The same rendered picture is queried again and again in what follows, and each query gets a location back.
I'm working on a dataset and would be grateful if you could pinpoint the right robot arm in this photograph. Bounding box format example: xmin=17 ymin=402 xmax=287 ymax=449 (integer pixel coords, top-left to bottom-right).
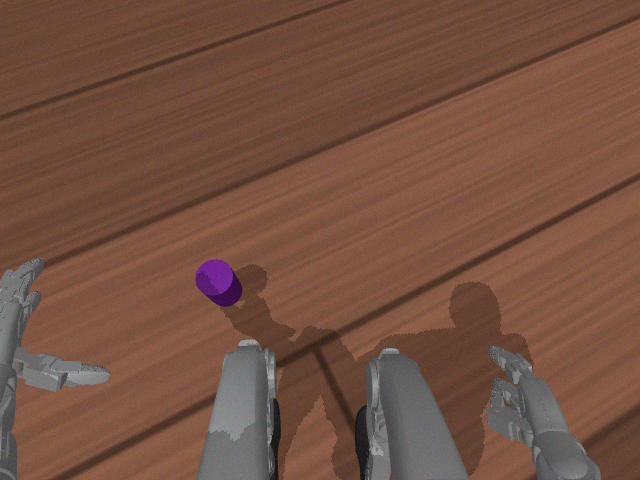
xmin=532 ymin=431 xmax=601 ymax=480

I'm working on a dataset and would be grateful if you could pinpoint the right robot hand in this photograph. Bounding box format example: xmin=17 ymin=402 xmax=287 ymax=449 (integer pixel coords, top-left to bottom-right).
xmin=486 ymin=345 xmax=570 ymax=448

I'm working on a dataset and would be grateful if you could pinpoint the can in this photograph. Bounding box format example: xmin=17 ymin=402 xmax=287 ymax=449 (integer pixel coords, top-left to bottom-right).
xmin=195 ymin=259 xmax=242 ymax=307

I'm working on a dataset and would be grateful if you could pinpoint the left robot arm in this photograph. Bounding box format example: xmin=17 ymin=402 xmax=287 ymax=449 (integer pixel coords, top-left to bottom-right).
xmin=0 ymin=364 xmax=17 ymax=480

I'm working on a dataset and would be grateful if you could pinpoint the left robot hand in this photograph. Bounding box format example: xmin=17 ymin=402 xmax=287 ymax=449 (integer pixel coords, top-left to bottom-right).
xmin=0 ymin=258 xmax=110 ymax=392

